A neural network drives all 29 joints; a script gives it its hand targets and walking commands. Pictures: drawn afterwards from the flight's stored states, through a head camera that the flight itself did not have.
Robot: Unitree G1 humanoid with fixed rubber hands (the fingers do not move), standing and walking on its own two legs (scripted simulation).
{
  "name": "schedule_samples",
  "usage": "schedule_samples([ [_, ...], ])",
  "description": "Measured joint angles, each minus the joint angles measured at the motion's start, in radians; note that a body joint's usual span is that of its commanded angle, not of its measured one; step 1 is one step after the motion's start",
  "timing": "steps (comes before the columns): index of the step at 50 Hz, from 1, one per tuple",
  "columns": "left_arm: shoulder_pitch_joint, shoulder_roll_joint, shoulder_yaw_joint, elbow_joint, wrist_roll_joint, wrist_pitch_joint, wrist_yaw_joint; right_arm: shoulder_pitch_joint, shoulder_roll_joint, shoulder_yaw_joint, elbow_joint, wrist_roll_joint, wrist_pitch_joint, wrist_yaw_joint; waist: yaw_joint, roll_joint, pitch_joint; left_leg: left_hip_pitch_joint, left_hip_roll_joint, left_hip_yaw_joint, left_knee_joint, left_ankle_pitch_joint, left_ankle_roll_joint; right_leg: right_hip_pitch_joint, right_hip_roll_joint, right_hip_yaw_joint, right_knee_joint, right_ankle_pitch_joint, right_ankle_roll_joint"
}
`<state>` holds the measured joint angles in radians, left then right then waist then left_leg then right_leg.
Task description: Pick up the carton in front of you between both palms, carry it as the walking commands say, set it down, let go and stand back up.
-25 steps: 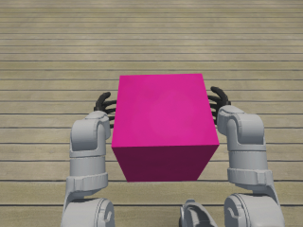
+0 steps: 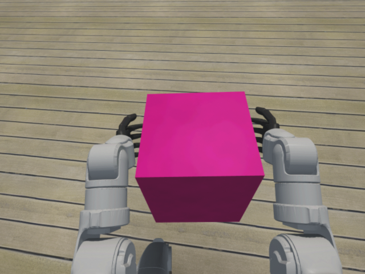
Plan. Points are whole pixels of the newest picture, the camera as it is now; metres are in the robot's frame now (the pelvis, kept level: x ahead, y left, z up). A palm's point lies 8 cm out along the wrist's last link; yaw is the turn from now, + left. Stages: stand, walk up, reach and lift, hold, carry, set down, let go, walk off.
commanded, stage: carry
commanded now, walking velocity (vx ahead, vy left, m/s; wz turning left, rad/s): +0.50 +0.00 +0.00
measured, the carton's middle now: (196, 162) +0.35 +0.02 +0.02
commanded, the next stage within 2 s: none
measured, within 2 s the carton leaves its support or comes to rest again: neither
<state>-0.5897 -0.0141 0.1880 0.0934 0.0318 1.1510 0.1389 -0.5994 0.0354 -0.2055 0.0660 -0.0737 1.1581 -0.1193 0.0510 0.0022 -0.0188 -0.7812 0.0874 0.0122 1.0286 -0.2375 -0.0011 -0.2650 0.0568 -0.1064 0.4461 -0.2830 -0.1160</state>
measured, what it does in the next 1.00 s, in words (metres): walks ahead: left foot, then right foot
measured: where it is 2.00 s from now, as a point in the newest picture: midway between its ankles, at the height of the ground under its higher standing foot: (200, 111)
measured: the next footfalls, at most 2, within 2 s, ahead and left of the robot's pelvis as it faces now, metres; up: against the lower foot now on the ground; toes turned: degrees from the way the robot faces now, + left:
left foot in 0.20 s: +0.32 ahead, +0.12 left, +0.00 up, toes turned +5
right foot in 0.68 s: +0.60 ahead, -0.11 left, +0.00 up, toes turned -11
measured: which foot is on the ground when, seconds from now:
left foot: up 0.00-0.18, down 0.20-0.70, up 0.72-1.00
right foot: down 0.00-0.20, up 0.22-0.66, down 0.68-1.00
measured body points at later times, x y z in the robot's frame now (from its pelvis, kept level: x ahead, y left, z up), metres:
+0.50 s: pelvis +0.31 +0.04 +0.01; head +0.34 +0.05 +0.46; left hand +0.64 +0.17 +0.09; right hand +0.62 -0.13 +0.10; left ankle +0.28 +0.11 -0.74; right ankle +0.38 -0.12 -0.69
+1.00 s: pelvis +0.62 -0.02 +0.01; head +0.59 -0.03 +0.46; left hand +0.88 +0.14 +0.10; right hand +0.89 -0.16 +0.09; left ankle +0.74 +0.14 -0.69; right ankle +0.56 -0.10 -0.74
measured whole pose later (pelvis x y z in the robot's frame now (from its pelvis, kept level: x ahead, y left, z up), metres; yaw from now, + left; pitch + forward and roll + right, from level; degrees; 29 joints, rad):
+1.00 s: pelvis +0.62 -0.02 +0.01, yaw +0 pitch +4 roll +1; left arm -0.11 -0.13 0.09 -0.32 0.11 1.20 0.09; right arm -0.13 0.13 -0.09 -0.32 -0.13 1.20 -0.07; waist 0.02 0.01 -0.16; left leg -0.59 0.12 0.11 0.68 -0.13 -0.03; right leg -0.09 -0.02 -0.20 0.25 -0.23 -0.04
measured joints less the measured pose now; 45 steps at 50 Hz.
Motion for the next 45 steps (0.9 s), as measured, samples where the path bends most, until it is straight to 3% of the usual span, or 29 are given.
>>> schedule_samples([
  [4,-0.015,-0.005,0.003,-0.036,0.002,0.003,0.000,0.000,-0.006,0.002,-0.049,0.009,0.004,-0.004,-0.014,0.003,-0.015,0.030,-0.011,0.033,-0.195,0.107,0.004,0.102,-0.011,0.020,-0.057,-0.046,0.022],
  [9,-0.038,-0.009,0.010,-0.021,0.018,0.023,-0.003,-0.023,-0.019,-0.001,-0.025,0.018,0.019,-0.004,-0.030,0.005,-0.053,0.196,-0.073,0.118,-0.516,0.229,0.031,0.221,-0.028,0.026,-0.040,-0.159,0.055],
  [10,-0.035,-0.005,0.014,-0.017,0.020,0.029,-0.006,-0.032,-0.018,0.003,-0.006,0.016,0.021,-0.003,-0.032,0.008,-0.059,0.254,-0.082,0.139,-0.575,0.252,0.038,0.224,-0.032,0.019,0.024,-0.190,0.063],
  [11,-0.034,0.005,0.015,-0.011,0.021,0.033,-0.011,-0.035,-0.010,0.005,0.012,0.010,0.015,-0.003,-0.044,-0.008,-0.063,0.281,-0.095,0.151,-0.573,0.209,0.072,0.200,-0.050,0.010,0.130,-0.215,0.073],
  [13,-0.027,0.019,0.021,0.005,0.017,0.040,-0.019,-0.037,0.005,0.012,0.043,-0.005,0.010,-0.004,-0.061,-0.031,-0.053,0.288,-0.104,0.162,-0.510,0.125,0.098,0.078,-0.051,0.054,0.444,-0.210,0.094],
  [15,-0.002,0.013,0.021,0.005,0.019,0.050,-0.021,-0.012,0.014,0.015,0.043,-0.011,0.019,-0.004,-0.067,-0.020,-0.041,0.330,-0.097,0.159,-0.524,0.094,0.092,-0.049,-0.038,0.072,0.660,-0.186,0.093],
  [17,0.030,-0.009,0.020,-0.019,0.031,0.059,-0.021,0.034,0.024,0.011,0.007,-0.011,0.029,-0.003,-0.067,-0.011,-0.033,0.387,-0.093,0.154,-0.579,0.091,0.083,-0.148,-0.055,0.063,0.695,-0.134,0.098],
  [25,0.236,-0.118,0.004,-0.269,0.075,0.037,-0.027,0.251,0.112,-0.012,-0.253,-0.030,0.008,0.021,-0.066,0.001,-0.044,0.604,-0.076,0.126,-0.753,0.041,0.061,-0.318,-0.133,0.029,0.314,0.023,0.147],
  [31,0.391,-0.126,-0.059,-0.407,0.084,0.045,-0.046,0.373,0.109,0.061,-0.347,-0.038,0.010,0.045,-0.058,0.002,-0.104,0.766,-0.064,0.119,-0.779,-0.078,0.016,-0.273,-0.119,-0.040,0.077,0.179,0.132],
  [34,0.414,-0.121,-0.074,-0.410,0.084,0.063,-0.048,0.403,0.103,0.079,-0.359,-0.046,0.030,0.047,-0.062,0.012,-0.130,0.794,-0.044,0.112,-0.644,-0.206,-0.013,-0.182,-0.095,-0.091,-0.021,0.215,0.099],
  [36,0.411,-0.122,-0.091,-0.364,0.089,0.058,-0.049,0.418,0.094,0.068,-0.348,-0.046,0.040,0.047,-0.051,0.043,-0.138,0.687,-0.009,0.088,-0.359,-0.227,-0.017,-0.182,-0.081,-0.115,0.058,0.170,0.050],
  [39,0.424,-0.120,-0.097,-0.334,0.090,0.069,-0.050,0.441,0.100,0.064,-0.333,-0.052,0.053,0.046,-0.040,0.029,-0.129,0.471,-0.031,0.049,0.012,-0.213,0.002,-0.125,-0.087,-0.118,0.048,0.110,0.041],
  [41,0.446,-0.118,-0.097,-0.341,0.087,0.067,-0.051,0.450,0.097,0.080,-0.329,-0.054,0.053,0.046,-0.035,0.023,-0.125,0.364,-0.020,0.056,0.054,-0.149,0.006,-0.070,-0.084,-0.115,-0.006,0.106,0.047],
  [45,0.473,-0.115,-0.096,-0.368,0.082,0.054,-0.052,0.460,0.096,0.102,-0.337,-0.055,0.040,0.045,-0.027,0.013,-0.130,0.235,0.015,0.070,-0.100,-0.031,-0.014,0.040,-0.078,-0.104,-0.113,0.098,0.054],
])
